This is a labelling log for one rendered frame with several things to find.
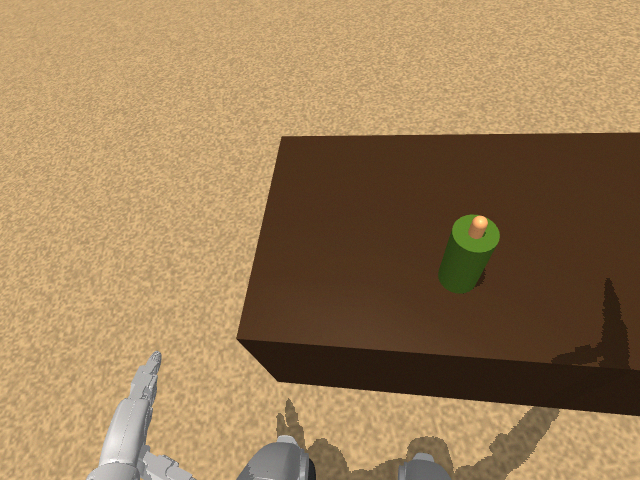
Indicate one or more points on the bottle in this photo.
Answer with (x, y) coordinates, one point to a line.
(471, 243)

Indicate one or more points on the left robot arm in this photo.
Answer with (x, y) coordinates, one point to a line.
(114, 471)

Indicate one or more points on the left robot hand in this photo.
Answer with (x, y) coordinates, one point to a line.
(126, 436)

